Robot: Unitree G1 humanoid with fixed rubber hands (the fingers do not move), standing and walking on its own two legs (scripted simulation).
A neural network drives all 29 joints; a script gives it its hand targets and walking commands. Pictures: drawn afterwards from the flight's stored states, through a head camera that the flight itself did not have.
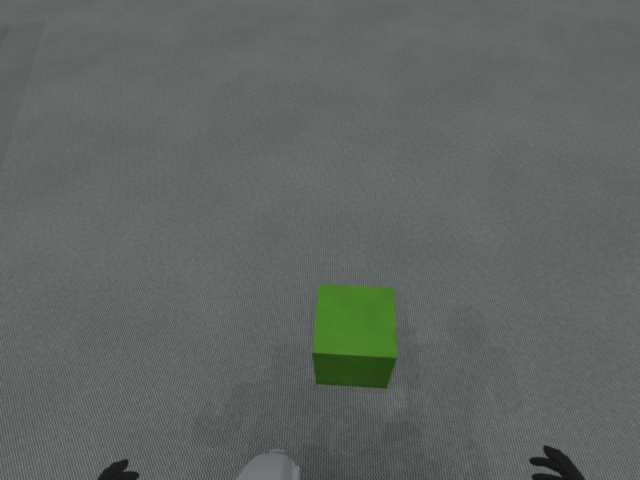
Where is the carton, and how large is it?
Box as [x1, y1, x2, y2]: [312, 284, 396, 388]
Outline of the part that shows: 318,284 312,349 316,383 386,388 396,358 393,288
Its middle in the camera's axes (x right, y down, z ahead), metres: +0.09 +0.28 +1.12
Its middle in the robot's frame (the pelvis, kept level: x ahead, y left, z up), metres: +0.56 -0.03 -0.60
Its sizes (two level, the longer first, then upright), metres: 0.210 0.200 0.250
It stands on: the floor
